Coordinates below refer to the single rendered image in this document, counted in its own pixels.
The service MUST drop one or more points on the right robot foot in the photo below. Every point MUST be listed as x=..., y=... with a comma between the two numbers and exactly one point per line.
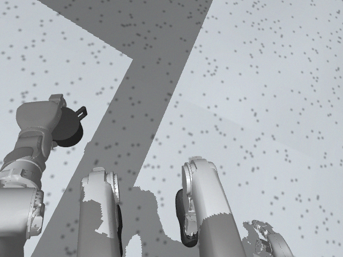
x=188, y=241

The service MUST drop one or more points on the left robot hand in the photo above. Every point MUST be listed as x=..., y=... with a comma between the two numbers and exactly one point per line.
x=42, y=114

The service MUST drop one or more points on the left robot arm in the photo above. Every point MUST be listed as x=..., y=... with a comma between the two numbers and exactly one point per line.
x=21, y=197

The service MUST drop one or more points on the right robot hand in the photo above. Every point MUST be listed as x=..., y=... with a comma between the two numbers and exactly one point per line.
x=275, y=246

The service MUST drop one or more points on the mug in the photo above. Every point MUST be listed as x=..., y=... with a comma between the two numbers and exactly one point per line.
x=69, y=130

